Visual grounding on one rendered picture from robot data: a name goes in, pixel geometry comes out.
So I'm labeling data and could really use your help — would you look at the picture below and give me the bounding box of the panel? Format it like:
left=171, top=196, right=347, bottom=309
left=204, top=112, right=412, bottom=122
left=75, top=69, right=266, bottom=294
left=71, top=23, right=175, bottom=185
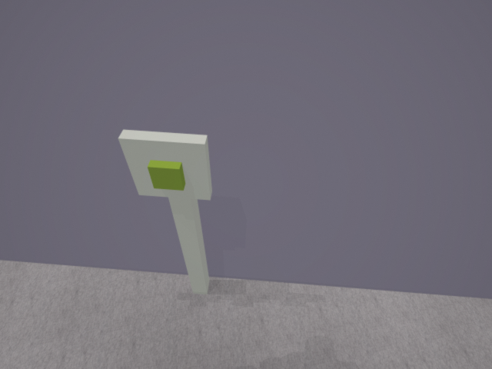
left=118, top=130, right=212, bottom=294

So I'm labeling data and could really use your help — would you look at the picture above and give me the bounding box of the button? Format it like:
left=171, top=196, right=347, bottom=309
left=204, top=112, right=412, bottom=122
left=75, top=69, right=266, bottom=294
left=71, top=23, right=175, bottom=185
left=148, top=160, right=185, bottom=191

